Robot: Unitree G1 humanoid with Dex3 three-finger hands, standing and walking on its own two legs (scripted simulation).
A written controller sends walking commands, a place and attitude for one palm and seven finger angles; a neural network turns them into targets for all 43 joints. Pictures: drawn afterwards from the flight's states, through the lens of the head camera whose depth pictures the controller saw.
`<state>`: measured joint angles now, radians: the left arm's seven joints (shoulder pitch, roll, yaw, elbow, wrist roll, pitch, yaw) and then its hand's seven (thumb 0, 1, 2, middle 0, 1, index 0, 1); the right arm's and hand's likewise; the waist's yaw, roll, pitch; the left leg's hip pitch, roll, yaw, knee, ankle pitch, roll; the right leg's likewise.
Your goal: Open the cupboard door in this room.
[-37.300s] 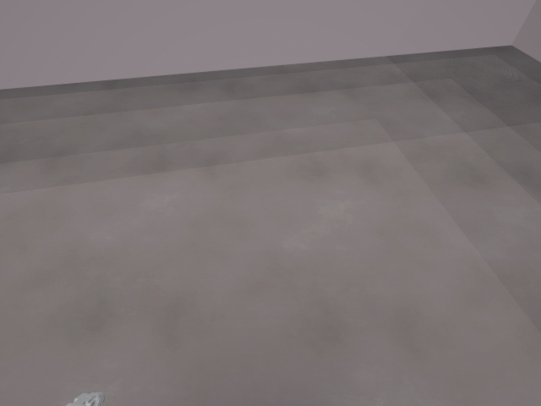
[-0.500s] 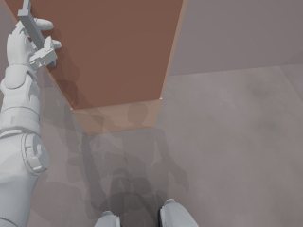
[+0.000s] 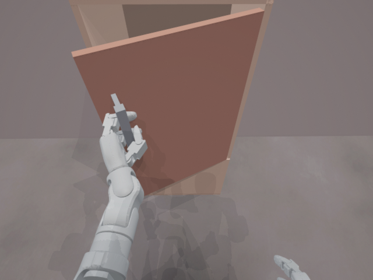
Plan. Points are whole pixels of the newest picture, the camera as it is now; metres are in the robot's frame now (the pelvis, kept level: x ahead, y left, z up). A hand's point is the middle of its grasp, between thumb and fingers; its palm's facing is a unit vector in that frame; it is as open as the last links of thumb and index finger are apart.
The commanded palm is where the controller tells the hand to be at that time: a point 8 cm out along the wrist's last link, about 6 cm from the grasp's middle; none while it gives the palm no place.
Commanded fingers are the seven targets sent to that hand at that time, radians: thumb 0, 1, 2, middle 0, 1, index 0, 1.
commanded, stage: pull the door open along its arc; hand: left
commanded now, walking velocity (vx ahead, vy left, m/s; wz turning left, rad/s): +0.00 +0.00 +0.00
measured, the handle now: (124, 126) +0.43 +0.15 +0.09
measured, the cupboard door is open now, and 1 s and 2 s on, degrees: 26 43 45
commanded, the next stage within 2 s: open thumb and fingers to let go in 0.24 s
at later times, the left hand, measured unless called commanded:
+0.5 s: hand (174, 173) +0.31 +0.03 +0.09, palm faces +0.39 -0.92 -0.05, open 6.0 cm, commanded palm +0.26 +0.07 +0.08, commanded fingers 0.00 0.27 0.63 -0.35 -1.28 -0.35 -1.28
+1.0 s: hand (173, 173) +0.31 +0.03 +0.09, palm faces +0.37 -0.93 -0.03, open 14.1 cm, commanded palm +0.26 +0.07 +0.08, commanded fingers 0.00 -0.50 0.30 -0.20 -0.60 -0.20 -0.60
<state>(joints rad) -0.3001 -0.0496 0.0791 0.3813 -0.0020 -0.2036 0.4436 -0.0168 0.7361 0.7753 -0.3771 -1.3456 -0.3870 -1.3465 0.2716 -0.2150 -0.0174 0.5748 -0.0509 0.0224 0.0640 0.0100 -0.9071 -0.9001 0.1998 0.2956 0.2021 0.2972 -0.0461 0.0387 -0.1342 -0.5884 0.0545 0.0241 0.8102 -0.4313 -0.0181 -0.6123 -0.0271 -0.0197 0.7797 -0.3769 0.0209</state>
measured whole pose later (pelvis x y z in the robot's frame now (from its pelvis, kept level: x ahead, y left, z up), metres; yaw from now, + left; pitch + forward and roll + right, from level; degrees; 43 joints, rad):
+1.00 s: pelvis -0.03 -0.03 +0.00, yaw +2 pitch +5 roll +1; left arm -0.15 -0.13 -0.20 0.28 0.08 -0.12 0.62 0.00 -0.44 0.33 -0.29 -1.01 -0.27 -1.01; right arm 0.20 -0.19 -0.01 0.64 -0.07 0.04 0.00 0.01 -0.91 -0.90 0.20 0.30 0.20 0.30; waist -0.01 0.04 -0.08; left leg -0.48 0.05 -0.02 0.77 -0.38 -0.05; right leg -0.51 -0.04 -0.06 0.79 -0.37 -0.02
